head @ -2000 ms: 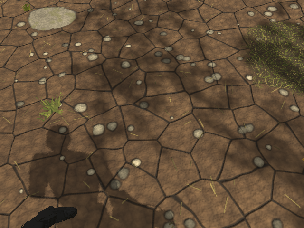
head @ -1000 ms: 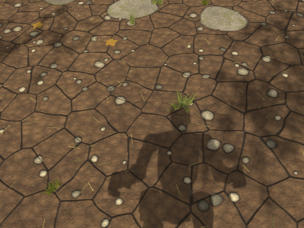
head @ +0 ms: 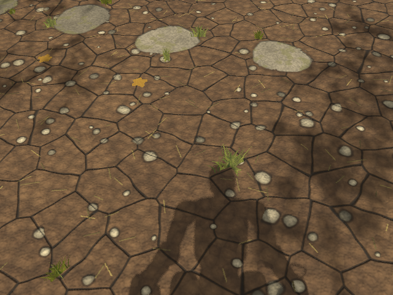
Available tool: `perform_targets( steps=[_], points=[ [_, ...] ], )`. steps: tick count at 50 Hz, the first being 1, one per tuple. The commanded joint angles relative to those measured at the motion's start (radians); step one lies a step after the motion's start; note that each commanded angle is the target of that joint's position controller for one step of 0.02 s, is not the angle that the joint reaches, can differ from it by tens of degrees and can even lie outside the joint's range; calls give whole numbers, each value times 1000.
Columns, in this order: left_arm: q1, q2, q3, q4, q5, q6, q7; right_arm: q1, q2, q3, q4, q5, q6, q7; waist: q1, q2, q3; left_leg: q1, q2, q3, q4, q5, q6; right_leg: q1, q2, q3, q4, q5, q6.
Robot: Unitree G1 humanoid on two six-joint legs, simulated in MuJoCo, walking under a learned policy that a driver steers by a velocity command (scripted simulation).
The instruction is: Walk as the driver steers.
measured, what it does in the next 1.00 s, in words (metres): walks ahead, turning right: left foot, then right foot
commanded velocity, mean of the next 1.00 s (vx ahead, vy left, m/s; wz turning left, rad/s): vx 0.25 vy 0.00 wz -0.23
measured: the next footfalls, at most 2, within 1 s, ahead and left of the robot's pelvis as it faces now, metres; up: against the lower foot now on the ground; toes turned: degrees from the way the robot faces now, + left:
left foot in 0.46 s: +0.40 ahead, +0.12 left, +0.00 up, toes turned +1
right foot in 0.96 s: +0.39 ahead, -0.12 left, +0.00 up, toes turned -19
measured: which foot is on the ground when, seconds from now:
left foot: down 0.00-0.00, up 0.02-0.44, down 0.46-0.96, up 0.98-1.00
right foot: down 0.00-0.48, up 0.50-0.94, down 0.96-1.00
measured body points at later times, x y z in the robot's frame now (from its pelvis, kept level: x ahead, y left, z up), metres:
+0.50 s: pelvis +0.23 +0.02 -0.02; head +0.27 +0.02 +0.43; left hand +0.12 +0.28 -0.15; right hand +0.48 -0.20 -0.10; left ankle +0.36 +0.12 -0.73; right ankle +0.00 -0.10 -0.70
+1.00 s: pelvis +0.34 -0.01 +0.00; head +0.38 -0.05 +0.45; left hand +0.56 +0.23 -0.09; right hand +0.39 -0.32 -0.14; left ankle +0.36 +0.12 -0.72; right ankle +0.35 -0.11 -0.73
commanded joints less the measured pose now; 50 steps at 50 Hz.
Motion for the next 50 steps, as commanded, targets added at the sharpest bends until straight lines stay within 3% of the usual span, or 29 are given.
perform_targets(
  steps=[1, 2, 3, 4, 6, 8, 10, 13, 17, 19, 20, 21, 22, 23, 24, 25, 26, 27, 28, 29, 30, 32, 34, 40, 44, 47, 48, 49, 50],
  points=[
    [259, 163, 43, 54, 11, -27, -8, -191, -47, 0, -119, -10, -31, 5, 130, -172, 48, -420, -3, 17, 193, -69, 31, 337, -198, 337, -291, -56, -75],
    [325, 258, 59, 60, 21, -37, -23, -203, -62, -7, -160, 3, -48, -3, 133, -334, 45, -584, -70, 28, 420, -221, 11, 381, -377, 724, -425, -172, -205],
    [239, 191, 37, 36, 28, -49, -24, -178, -107, -18, -144, 23, -61, 0, 84, -196, 101, -647, 0, -49, 571, -193, 25, 338, -398, 725, -425, -212, -223],
    [178, 136, 23, 8, 20, -56, -23, -150, -108, -19, -126, 28, -71, 10, 57, -146, 139, -681, 41, -56, 609, -83, 43, 324, -350, 609, -421, -187, -188],
    [135, 115, 14, -15, 14, -56, -27, -165, -115, -29, -113, 7, -83, 18, 42, -112, 139, -697, 96, -17, 565, 77, 51, 333, -282, 430, -431, 9, -124],
    [181, 72, -2, -8, 23, -43, -22, -193, -93, -31, -117, -5, -83, 33, 51, -127, 102, -641, 109, 26, 504, 165, 33, 329, -223, 289, -432, 254, -100],
    [216, 87, -2, -5, 26, -31, -9, -237, -57, -23, -133, -6, -77, 41, 59, -113, 92, -636, 103, 60, 431, 215, 4, 325, -205, 215, -432, 420, -111],
    [218, 118, 0, -20, 29, -21, 8, -363, -21, -4, -181, -3, -75, 46, 78, -98, 122, -556, 76, 96, 217, 324, -20, 230, -177, 143, -467, 441, -108],
    [270, 133, 7, -9, 16, -20, 14, -464, -33, 3, -220, 7, -77, 62, 89, -113, 166, -474, 48, 107, 56, 407, -2, 219, -208, 116, -496, 429, -117],
    [268, 138, 15, -8, 9, -16, 15, -478, -52, 0, -234, 8, -82, 71, 65, -112, 164, -464, 46, 90, 12, 391, 27, 285, -240, 107, -464, 506, -106],
    [252, 143, 18, -12, 12, -10, 17, -459, -68, -7, -232, 4, -86, 74, 39, -112, 145, -420, 32, 90, -9, 376, 43, 312, -241, 93, -411, 650, -90],
    [245, 153, 23, -18, 17, -3, 18, -408, -94, -19, -222, -4, -89, 73, 5, -130, 93, -326, 0, 101, -6, 357, 58, 329, -239, 97, -326, 862, -73],
    [226, 158, 25, -26, 22, 6, 18, -284, -128, -38, -189, -9, -91, 67, -64, -150, 7, -168, -33, 113, -7, 367, 80, 322, -218, 91, -184, 1047, -49],
    [210, 150, 21, -40, 26, 12, 16, -126, -165, -56, -142, -13, -92, 56, -140, -139, -92, 56, -13, 99, -37, 492, 107, 241, -167, 78, 6, 1051, -10],
    [217, 106, 5, -77, 47, 9, 15, 37, -237, -70, -107, -44, -89, 41, -167, -12, -257, 404, 201, -109, 52, 767, 164, -10, -93, 68, 301, 658, 23],
    [410, -41, -32, -47, 31, 2, 8, 45, -259, -63, -93, -51, -80, 51, -71, 262, -472, 678, 489, -508, -12, 888, 355, -285, 90, 100, 676, -298, 73],
    [343, 97, 6, -35, 7, -7, 9, 0, -173, -46, -115, -37, -72, 51, -103, 121, -430, 509, 432, -475, -78, 829, 313, -276, 45, 217, 767, -286, 71],
    [224, 129, 23, -85, -20, -7, 15, -119, -137, -31, -135, -28, -72, 44, -72, 115, -236, 344, 392, -286, -105, 834, 270, -344, -1, 160, 764, -231, 71],
    [181, 114, 25, -92, -16, 0, 27, -184, -108, -23, -134, -26, -75, 43, -39, 38, -151, 191, 345, -182, -145, 841, 238, -320, -44, 130, 719, -164, 80],
    [177, 101, 35, -93, -5, 15, 36, -224, -86, -17, -130, -29, -79, 44, -9, 30, -97, 67, 313, -104, -184, 813, 221, -277, -68, 120, 684, -121, 89],
    [205, 76, 38, -97, -2, 37, 39, -249, -79, -16, -122, -45, -83, 46, 26, 64, -77, -43, 289, -39, -222, 766, 207, -195, -89, 118, 663, -86, 90],
    [209, 43, 43, -123, -3, 72, 44, -285, -78, -17, -118, -60, -86, 44, 53, 81, -48, -158, 281, 31, -275, 705, 231, -151, -85, 86, 627, -65, 95],
    [159, 48, 49, -174, 7, 90, 48, -293, -109, -25, -108, -58, -80, 29, 57, 88, -27, -176, 296, 61, -314, 610, 252, -195, -99, 80, 534, -17, 103],
    [-9, 83, 57, -284, 13, 99, 16, -281, -171, -45, -98, -38, -35, -15, 15, 60, -33, -87, 314, 131, -337, 398, 239, -207, -114, 38, 281, 147, 94],
    [-79, 101, 66, -345, 11, 106, -9, -240, -204, -58, -95, -18, 0, -14, -8, 60, -29, 29, 350, 137, -256, 408, 212, -211, -87, -4, 164, 67, 71],
    [-51, 109, 75, -362, 12, 106, -22, -231, -203, -63, -94, 4, 19, -13, 25, 57, -43, 54, 328, 178, -106, 432, 130, -98, -39, -47, -54, 171, 21],
    [-8, 157, 94, -356, 17, 104, -11, -166, -174, -59, -73, -2, 21, -8, 30, -12, -66, 9, 270, 222, 22, 372, 62, 13, -37, 3, -153, 350, -17],
    [52, 290, 129, -363, 23, 102, 11, -173, -125, -45, -103, -42, 15, 1, 19, -262, -103, -230, 154, 304, 330, 100, -29, 210, -239, 285, -162, 800, -109],
    [50, 318, 124, -381, 50, 88, 9, -261, -101, -37, -157, -53, 10, 1, 34, -354, -139, -478, -1, 189, 564, -334, -80, 270, -400, 559, -190, 914, -314]
  ],
)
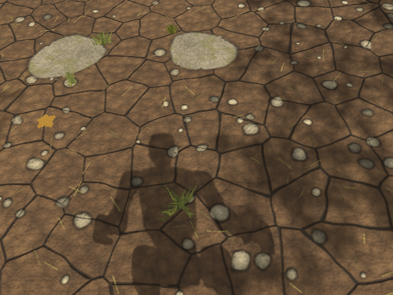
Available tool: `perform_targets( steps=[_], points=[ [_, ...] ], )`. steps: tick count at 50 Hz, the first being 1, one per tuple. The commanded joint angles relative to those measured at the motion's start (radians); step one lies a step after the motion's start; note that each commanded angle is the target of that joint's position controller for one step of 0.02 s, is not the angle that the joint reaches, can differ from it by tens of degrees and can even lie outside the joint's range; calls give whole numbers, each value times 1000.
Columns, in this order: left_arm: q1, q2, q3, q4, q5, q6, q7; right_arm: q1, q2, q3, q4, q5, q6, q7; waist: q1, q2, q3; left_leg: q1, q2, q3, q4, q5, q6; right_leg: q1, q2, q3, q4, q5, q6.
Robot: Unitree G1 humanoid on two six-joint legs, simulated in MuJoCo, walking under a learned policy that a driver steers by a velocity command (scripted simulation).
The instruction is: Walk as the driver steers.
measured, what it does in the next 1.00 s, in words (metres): steps on the spot, turning right: left foot, then right foot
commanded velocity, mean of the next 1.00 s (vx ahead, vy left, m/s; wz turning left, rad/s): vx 0.05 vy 0.00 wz -0.37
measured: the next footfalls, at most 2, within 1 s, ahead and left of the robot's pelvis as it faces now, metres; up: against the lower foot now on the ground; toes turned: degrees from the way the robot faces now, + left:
left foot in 0.44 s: +0.12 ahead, +0.13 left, +0.00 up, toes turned -20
right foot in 0.80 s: +0.01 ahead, -0.11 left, +0.00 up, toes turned -17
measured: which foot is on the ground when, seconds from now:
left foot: up 0.00-0.42, down 0.44-0.82, up 0.84-1.00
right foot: down 0.00-0.44, up 0.46-0.78, down 0.80-1.00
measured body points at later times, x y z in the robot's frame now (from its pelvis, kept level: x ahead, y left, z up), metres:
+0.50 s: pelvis +0.04 +0.03 +0.01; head +0.08 +0.03 +0.45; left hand +0.28 +0.26 -0.09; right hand +0.08 -0.29 -0.10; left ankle +0.08 +0.14 -0.73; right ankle +0.02 -0.09 -0.71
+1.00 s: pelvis +0.06 +0.01 +0.01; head +0.06 +0.00 +0.46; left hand +0.23 +0.24 -0.10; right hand +0.07 -0.29 -0.11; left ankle +0.08 +0.12 -0.69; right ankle -0.02 -0.10 -0.73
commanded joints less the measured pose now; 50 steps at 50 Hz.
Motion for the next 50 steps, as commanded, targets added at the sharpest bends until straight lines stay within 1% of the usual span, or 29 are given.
perform_targets(
  steps=[1, 2, 3, 4, 7, 11, 17, 19, 21, 22, 23, 24, 25, 26, 27, 28, 31, 34, 36, 38, 39, 40, 41, 42, 43, 45, 46, 47, 50],
  points=[
    [155, 231, 55, -55, 26, -38, 3, -66, -99, -22, -101, -13, -13, 9, 60, -183, -251, -367, -91, -234, 541, -304, -32, 402, -339, 499, -207, 769, -334],
    [113, 218, 51, -58, 16, -55, 5, -61, -94, -23, -101, 13, -13, 9, 31, -148, -224, -390, -76, -260, 550, -213, -14, 382, -287, 405, -205, 710, -280],
    [60, 199, 49, -67, -1, -60, 10, -39, -92, -26, -80, 13, -11, 0, 5, -96, -200, -396, -59, -273, 512, -135, -11, 354, -239, 351, -204, 626, -226],
    [22, 174, 40, -76, -15, -57, 18, -41, -113, -33, -76, 2, -8, -9, -9, -100, -185, -385, -49, -283, 475, -80, -14, 324, -222, 332, -214, 583, -200],
    [19, 170, 34, -89, -4, -49, 29, -18, -92, -32, -71, 5, -7, -8, -27, -126, -201, -306, -83, -278, 418, 2, -32, 275, -185, 310, -223, 587, -201],
    [33, 192, 41, -94, -9, -38, 42, -56, -70, -23, -81, 6, -8, -8, -3, -142, -187, -267, -102, -296, 220, 33, -57, 268, -175, 351, -221, 467, -200],
    [0, 197, 39, -111, -5, -22, 36, -42, -89, -26, -85, 13, -20, 7, 6, -186, -164, -133, -132, -305, 34, 26, -48, 187, -151, 453, -207, 346, -183],
    [-16, 193, 36, -118, -9, -17, 36, -14, -96, -30, -84, 15, -31, 17, -5, -196, -170, -86, -138, -305, -63, 40, -33, 198, -139, 495, -179, 375, -168],
    [-47, 182, 29, -129, -20, -7, 43, 64, -105, -37, -64, 13, -41, 25, -52, -181, -173, 53, -126, -285, -293, 221, -6, 158, -86, 490, -124, 312, -109],
    [-17, 142, 17, -132, -13, -5, 46, 98, -156, -50, -57, 0, -41, 23, -41, -94, -192, 168, 3, -378, -339, 308, 38, 72, -27, 427, -26, 139, -56],
    [51, 82, 2, -137, -3, -10, 44, 60, -232, -61, -72, -17, -30, 14, 33, 184, -175, 250, 207, -610, -348, 544, 157, -118, 147, 243, 179, -266, 7],
    [41, 160, 24, -148, 4, -21, 45, 63, -203, -51, -81, -43, -33, 18, 4, 235, -159, 177, 321, -762, -375, 597, 315, -197, 156, 218, 401, -442, 51],
    [62, 216, 43, -123, -3, -23, 44, 17, -160, -38, -103, -37, -38, 17, 16, 144, -137, 151, 287, -688, -368, 558, 320, -196, 119, 243, 528, -380, 65],
    [72, 214, 48, -100, -7, -17, 45, -27, -127, -30, -108, -20, -37, 16, 31, 109, -115, 142, 214, -584, -351, 513, 271, -199, 112, 236, 570, -312, 79],
    [79, 189, 44, -85, -4, -8, 50, -40, -108, -23, -112, -3, -36, 14, 29, 102, -101, 151, 166, -522, -344, 472, 237, -210, 109, 231, 590, -267, 95],
    [75, 162, 35, -84, -3, -2, 50, -32, -101, -17, -107, 5, -34, 11, 18, 107, -92, 155, 151, -494, -341, 499, 238, -212, 110, 230, 603, -233, 111],
    [25, 107, 10, -102, -13, -6, 47, 21, -98, -10, -82, 0, -25, 2, -13, 132, -102, 204, 115, -419, -343, 527, 245, -170, 89, 171, 441, -193, 131],
    [-11, 67, -15, -111, -4, -9, 41, 26, -127, -13, -71, 0, -16, 1, -38, 166, -119, 194, 114, -389, -332, 545, 240, -24, 33, 95, 186, -203, 136],
    [-1, 88, -11, -100, -12, -10, 40, 51, -155, -19, -60, 6, -10, 7, -50, 175, -119, 183, 125, -404, -320, 568, 243, 51, 39, 57, 59, -162, 132],
    [65, 90, -7, -62, -10, -10, 38, 40, -147, -12, -53, 20, -8, 11, -11, 150, -111, 147, 110, -393, -287, 555, 216, 173, 50, 31, -183, 24, 100],
    [71, 104, -5, -55, -5, -10, 37, 72, -128, -5, -39, 25, -13, 13, -8, 124, -105, 110, 93, -387, -279, 511, 174, 249, 40, 54, -284, 125, 71],
    [94, 126, -4, -54, 2, -8, 42, 92, -84, 13, -36, 5, -26, 22, -14, 50, -162, 32, 64, -359, -258, 354, 106, 392, -45, 151, -273, 242, 39],
    [92, 187, 6, -50, 9, -2, 45, 125, -33, 27, -39, -21, -41, 35, -64, -134, -186, -33, -49, -243, -195, 110, 41, 412, -137, 248, -211, 238, -33],
    [96, 162, 4, -42, 8, -6, 30, 70, -40, 27, -42, -13, -44, 33, -18, -187, -172, -15, -96, -180, -145, -3, 8, 305, -161, 299, -255, -103, -102],
    [104, 167, 7, -45, 10, -15, 21, 6, -80, 18, -55, 3, -46, 31, 24, -187, -92, -80, -124, -151, -55, -36, -1, 262, -169, 362, -332, -354, -128],
    [157, 182, 10, -21, 12, -40, 25, -51, -98, 5, -81, 23, -54, 28, 55, -266, 36, -234, -100, -190, 110, -126, 26, 227, -234, 489, -427, -454, -169],
    [178, 175, 9, -10, 8, -57, 29, -46, -111, -2, -88, 32, -60, 32, 54, -275, 60, -318, -63, -236, 196, -165, 48, 262, -271, 531, -438, -406, -189],
    [186, 159, 4, -8, -2, -69, 32, -31, -108, -5, -87, 39, -70, 40, 43, -244, 60, -372, -40, -254, 224, -158, 68, 306, -275, 526, -436, -367, -190],
    [154, 154, 5, -20, -15, -83, 31, -41, -63, 8, -81, 30, -98, 65, 34, -169, 18, -298, -36, -219, 82, -44, 88, 317, -218, 399, -431, -206, -158]
  ],
)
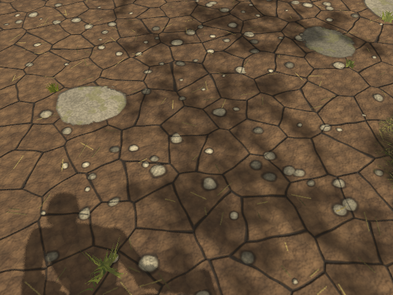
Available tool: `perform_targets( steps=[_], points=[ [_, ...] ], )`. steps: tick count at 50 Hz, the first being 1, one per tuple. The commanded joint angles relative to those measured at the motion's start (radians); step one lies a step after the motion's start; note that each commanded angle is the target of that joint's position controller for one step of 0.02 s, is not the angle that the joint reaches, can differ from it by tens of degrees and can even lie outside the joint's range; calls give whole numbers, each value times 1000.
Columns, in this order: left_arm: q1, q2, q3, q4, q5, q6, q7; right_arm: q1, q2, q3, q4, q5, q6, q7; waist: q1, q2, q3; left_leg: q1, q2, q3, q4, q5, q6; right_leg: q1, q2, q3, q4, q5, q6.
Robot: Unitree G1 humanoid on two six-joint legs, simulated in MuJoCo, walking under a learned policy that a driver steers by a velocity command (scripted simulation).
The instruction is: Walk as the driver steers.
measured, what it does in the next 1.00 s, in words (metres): walks ahead: left foot, then right foot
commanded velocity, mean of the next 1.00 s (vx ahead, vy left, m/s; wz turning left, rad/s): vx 0.28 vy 0.00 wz -0.01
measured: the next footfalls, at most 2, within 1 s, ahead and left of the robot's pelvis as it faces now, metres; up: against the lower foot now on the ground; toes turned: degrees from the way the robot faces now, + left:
left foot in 0.14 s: +0.11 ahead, +0.13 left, +0.00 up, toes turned +2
right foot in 0.62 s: +0.45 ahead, -0.09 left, +0.00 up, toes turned -1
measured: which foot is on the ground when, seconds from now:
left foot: up 0.00-0.12, down 0.14-0.62, up 0.64-0.94, down 0.96-1.00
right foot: down 0.00-0.14, up 0.16-0.60, down 0.62-1.00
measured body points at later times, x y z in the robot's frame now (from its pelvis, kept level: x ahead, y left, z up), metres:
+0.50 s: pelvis +0.18 +0.04 +0.00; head +0.21 +0.05 +0.45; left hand +0.40 +0.27 -0.09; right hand +0.15 -0.23 -0.13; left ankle +0.07 +0.13 -0.74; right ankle +0.37 -0.13 -0.69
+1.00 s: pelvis +0.35 +0.02 -0.01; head +0.35 +0.03 +0.44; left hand +0.47 +0.27 -0.14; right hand +0.45 -0.25 -0.13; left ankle +0.38 +0.15 -0.75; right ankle +0.41 -0.09 -0.74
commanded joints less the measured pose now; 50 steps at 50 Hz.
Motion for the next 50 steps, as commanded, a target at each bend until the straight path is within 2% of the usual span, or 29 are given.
perform_targets(
  steps=[1, 4, 6, 7, 8, 9, 10, 11, 13, 17, 21, 24, 26, 28, 30, 31, 32, 33, 34, 35, 36, 38, 40, 43, 46, 47, 48, 49, 50],
  points=[
    [-20, 193, 53, -57, -8, -26, 1, -123, -56, -7, -84, -5, -42, 22, 22, -163, 66, -151, 36, -10, -104, 69, 16, 46, -228, 256, -225, -138, -181],
    [-41, 200, 57, -58, -17, -23, -12, -38, -70, -7, -48, -5, -38, 29, -31, -152, 36, 117, -13, 42, -252, 254, -4, -114, -195, 179, -182, -115, -166],
    [-34, 157, 42, -53, -8, -24, -17, 100, -94, -22, 4, 1, -30, 18, -93, -117, 15, 316, -33, 42, -284, 253, -3, -238, -159, 143, -77, -142, -129],
    [-42, 107, 25, -57, 0, -29, -19, 192, -130, -33, 22, 3, -31, 8, -135, -42, -2, 425, 51, -79, -345, 192, 29, -323, -99, 74, 109, -119, -81],
    [-45, 39, 6, -111, 7, -45, -16, 274, -261, -59, 24, -8, -32, 2, -138, 243, -48, 533, 297, -486, -514, -27, 155, -518, 19, -60, 491, -219, -1],
    [-53, 101, 23, -128, -21, -62, -5, 273, -257, -56, 20, -24, -43, 11, -138, 239, -39, 491, 394, -776, -643, -249, 262, -634, 30, 31, 708, -329, 5],
    [-55, 155, 37, -123, -44, -70, -6, 192, -198, -37, -2, -24, -51, 12, -99, 162, 53, 438, 383, -712, -649, -301, 245, -710, -39, 63, 783, -242, -20],
    [-60, 164, 39, -110, -41, -71, -10, 143, -151, -25, -19, -25, -55, 10, -79, 131, 89, 397, 331, -595, -644, -220, 206, -713, -76, 42, 785, -146, -33],
    [-71, 143, 42, -96, -13, -72, -15, 100, -120, -14, -36, -34, -53, 7, -52, 87, 89, 341, 255, -425, -652, 9, 162, -664, -123, 29, 717, -10, -33],
    [-114, 103, 34, -109, 1, -64, -26, 144, -124, -11, -29, -27, -51, -7, -55, 58, 68, 332, 197, -242, -681, 356, 161, -637, -126, -22, 585, 146, 13],
    [-248, 53, 11, -155, -6, -74, -38, 187, -133, -8, -18, -22, -39, -21, -91, 54, 86, 300, 158, -126, -694, 489, 143, -566, -97, -66, 319, 309, 35],
    [-341, 43, 3, -183, -7, -85, -60, 236, -137, -7, -1, -20, -25, -28, -116, 42, 120, 295, 162, -93, -670, 590, 137, -494, -56, -97, 183, 381, 27],
    [-357, 53, 6, -194, -6, -93, -74, 258, -141, -8, 10, -20, -11, -30, -105, 58, 103, 347, 179, -84, -608, 713, 122, -453, -31, -92, 133, 386, 4],
    [-295, 94, 21, -178, 0, -95, -78, 237, -155, -15, 4, -20, -3, -34, -51, 89, 46, 402, 193, -91, -512, 876, 95, -369, -6, -78, 112, 347, -33],
    [-83, 155, 49, -109, 12, -97, -67, 189, -161, -18, -15, -18, 5, -37, 73, 80, -90, 397, 140, -61, -257, 1040, 48, -106, 26, -102, 52, 422, -84],
    [29, 208, 58, -84, 33, -92, -53, 206, -127, -5, -38, -36, 2, -38, 105, 1, -221, 232, 89, -48, -24, 803, 11, 176, -107, 5, 128, 748, -131],
    [40, 257, 53, -84, 56, -80, -47, 390, 2, 33, -30, -56, -7, -25, 8, -281, -394, -97, -72, -50, 382, -91, -58, 527, -419, 368, 197, 1108, -335],
    [75, 181, 40, -81, 37, -68, -54, 435, -79, 18, 19, -23, -12, -16, 50, -220, -534, -142, -90, -213, 530, -250, -68, 541, -446, 512, 128, 976, -392],
    [-15, 157, 32, -86, 17, -59, -54, 320, -147, -5, -12, 4, -8, -15, 48, -148, -374, -197, -29, -192, 543, -197, -70, 390, -387, 373, 73, 827, -341],
    [-99, 121, 20, -85, 8, -56, -51, 223, -129, -2, -41, 1, 0, -24, 25, -82, -234, -219, 15, -143, 479, -130, -78, 237, -325, 277, 27, 725, -289],
    [-157, 87, 7, -82, 10, -57, -52, 184, -110, -3, -45, -11, 15, -34, -4, -37, -147, -192, 49, -130, 408, -81, -89, 88, -284, 211, -16, 680, -263],
    [-222, 91, 10, -65, 34, -59, -56, 226, -68, 0, -35, -22, 50, -47, -66, -89, -100, -13, 71, -107, 252, -8, -103, -138, -228, 120, -91, 579, -234],
    [-256, 98, 13, -48, 45, -63, -57, 243, -31, 11, -32, -31, 67, -58, -85, -127, -99, 87, 60, -78, 94, -13, -115, -231, -205, 62, -112, 556, -239],
    [-249, 121, 18, -18, 34, -48, -42, 196, -49, 7, -42, -38, 81, -63, -63, -132, -131, 165, 58, -66, -70, 163, -96, -242, -208, 69, -142, 246, -223],
    [-262, 96, 4, 5, 24, -27, -33, 158, -55, -1, -49, -54, 86, -58, -73, -121, -63, 267, 32, -38, -211, 274, -58, -349, -159, 64, -157, -216, -140],
    [-240, 68, -7, 23, 27, -25, -32, 142, -59, -1, -61, -62, 84, -59, -74, -106, -27, 274, 51, -62, -270, 276, -40, -372, -135, 60, -146, -301, -96],
    [-208, 55, -13, 39, 31, -22, -32, 119, -87, -3, -82, -63, 80, -64, -56, -52, 19, 233, 112, -135, -376, 265, -13, -365, -95, 37, -91, -318, -47],
    [-146, 62, -6, 46, 26, -16, -27, 67, -154, -18, -78, -49, 76, -68, 18, 96, 54, 65, 124, -161, -414, 43, 24, -272, -27, -38, -52, -224, -10],
    [-166, 76, -5, 56, 31, -12, -19, 39, -100, -8, -80, -50, 66, -63, 5, 123, 67, -38, 101, -156, -464, -92, 20, -158, -18, -55, 2, -124, 7]
  ],
)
